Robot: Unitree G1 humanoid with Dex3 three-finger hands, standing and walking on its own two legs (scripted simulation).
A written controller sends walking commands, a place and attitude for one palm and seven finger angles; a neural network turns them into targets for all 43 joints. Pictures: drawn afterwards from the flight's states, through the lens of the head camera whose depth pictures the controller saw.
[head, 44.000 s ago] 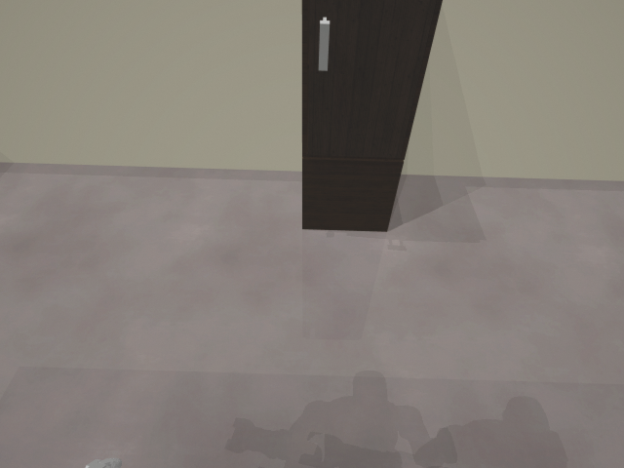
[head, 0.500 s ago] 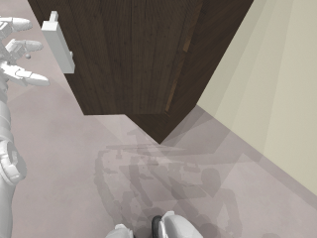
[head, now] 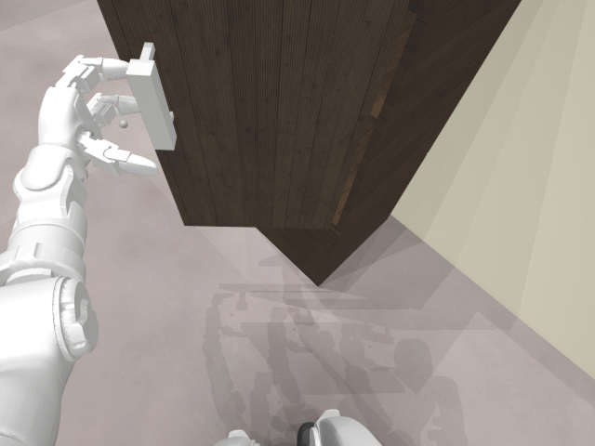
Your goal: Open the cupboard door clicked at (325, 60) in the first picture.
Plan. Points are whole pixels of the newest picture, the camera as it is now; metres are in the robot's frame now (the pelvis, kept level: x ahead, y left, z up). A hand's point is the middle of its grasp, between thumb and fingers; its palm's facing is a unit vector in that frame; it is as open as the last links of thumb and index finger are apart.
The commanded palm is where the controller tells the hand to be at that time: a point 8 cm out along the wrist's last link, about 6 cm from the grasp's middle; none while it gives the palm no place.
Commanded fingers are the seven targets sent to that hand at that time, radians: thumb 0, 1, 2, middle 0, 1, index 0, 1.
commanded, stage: slide the fingers in behind the handle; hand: left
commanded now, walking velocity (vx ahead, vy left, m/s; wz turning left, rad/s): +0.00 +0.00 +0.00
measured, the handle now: (157, 98) +0.55 +0.15 +0.10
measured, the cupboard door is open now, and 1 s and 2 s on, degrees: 46 45 46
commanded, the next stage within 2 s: close the thumb around the handle in 1.02 s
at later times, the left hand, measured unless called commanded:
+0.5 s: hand (157, 124) +0.51 +0.15 +0.10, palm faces -0.06 -1.00 +0.00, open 14.0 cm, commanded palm +0.49 +0.19 +0.10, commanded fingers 0.00 -0.50 0.30 -0.30 -1.20 -0.30 -1.20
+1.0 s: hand (163, 126) +0.50 +0.14 +0.10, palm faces -0.05 -1.00 -0.01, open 14.0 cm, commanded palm +0.48 +0.19 +0.10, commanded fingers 0.00 -0.50 0.30 -0.30 -1.20 -0.30 -1.20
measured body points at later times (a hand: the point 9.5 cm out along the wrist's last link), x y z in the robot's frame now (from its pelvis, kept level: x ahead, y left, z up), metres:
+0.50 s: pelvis -0.01 -0.01 +0.00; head +0.10 +0.01 +0.43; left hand +0.50 +0.20 +0.10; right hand -0.03 -0.27 -0.11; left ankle -0.04 +0.05 -0.69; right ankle +0.02 -0.10 -0.69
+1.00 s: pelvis -0.01 -0.01 +0.00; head +0.10 +0.00 +0.44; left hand +0.50 +0.20 +0.11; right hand -0.02 -0.28 -0.11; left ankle -0.04 +0.05 -0.69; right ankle +0.02 -0.10 -0.69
